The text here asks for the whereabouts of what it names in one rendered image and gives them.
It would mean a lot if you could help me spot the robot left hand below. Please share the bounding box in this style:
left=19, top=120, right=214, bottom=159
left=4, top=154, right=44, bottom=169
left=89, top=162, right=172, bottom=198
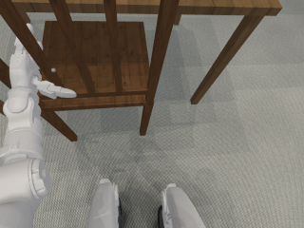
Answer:
left=9, top=23, right=77, bottom=100

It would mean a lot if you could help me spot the table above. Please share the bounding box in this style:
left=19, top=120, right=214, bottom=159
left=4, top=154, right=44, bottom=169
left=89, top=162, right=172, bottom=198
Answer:
left=0, top=0, right=283, bottom=116

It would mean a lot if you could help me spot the robot left forearm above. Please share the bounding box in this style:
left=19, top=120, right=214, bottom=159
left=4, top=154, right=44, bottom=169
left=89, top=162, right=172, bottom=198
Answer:
left=0, top=86, right=45, bottom=166

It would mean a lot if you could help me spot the robot left thigh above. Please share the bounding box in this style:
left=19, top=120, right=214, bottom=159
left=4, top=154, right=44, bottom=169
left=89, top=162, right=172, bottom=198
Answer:
left=85, top=182, right=120, bottom=228

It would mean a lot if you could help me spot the robot right shin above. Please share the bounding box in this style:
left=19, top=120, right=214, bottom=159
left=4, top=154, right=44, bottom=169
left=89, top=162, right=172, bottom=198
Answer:
left=162, top=183, right=182, bottom=228

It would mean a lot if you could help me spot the chair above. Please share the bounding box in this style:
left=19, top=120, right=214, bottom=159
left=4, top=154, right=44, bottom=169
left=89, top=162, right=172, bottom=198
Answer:
left=0, top=0, right=180, bottom=142

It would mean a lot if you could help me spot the robot left upper arm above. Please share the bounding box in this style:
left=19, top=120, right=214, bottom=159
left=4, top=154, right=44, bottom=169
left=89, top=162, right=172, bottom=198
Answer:
left=0, top=158, right=52, bottom=228

